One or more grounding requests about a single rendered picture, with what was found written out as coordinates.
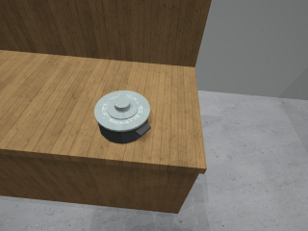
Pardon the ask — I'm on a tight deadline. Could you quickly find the pot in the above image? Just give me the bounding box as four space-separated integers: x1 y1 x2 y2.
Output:
97 101 151 144

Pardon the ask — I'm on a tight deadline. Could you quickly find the knob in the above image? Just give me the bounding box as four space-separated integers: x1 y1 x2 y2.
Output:
114 96 130 112

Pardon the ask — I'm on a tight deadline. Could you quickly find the lid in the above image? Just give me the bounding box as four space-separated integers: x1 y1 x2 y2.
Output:
94 90 150 132

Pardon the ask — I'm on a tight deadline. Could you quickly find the table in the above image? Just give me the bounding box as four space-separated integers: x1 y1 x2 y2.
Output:
0 0 212 214

